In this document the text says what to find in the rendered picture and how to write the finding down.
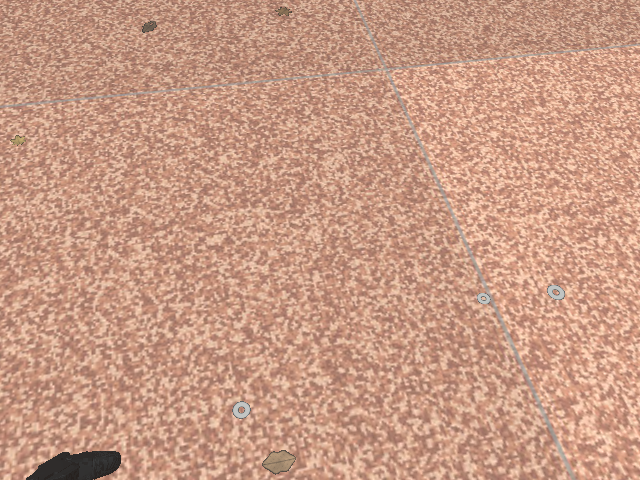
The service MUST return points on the left robot hand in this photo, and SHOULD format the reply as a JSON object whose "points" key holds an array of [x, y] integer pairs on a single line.
{"points": [[82, 466]]}

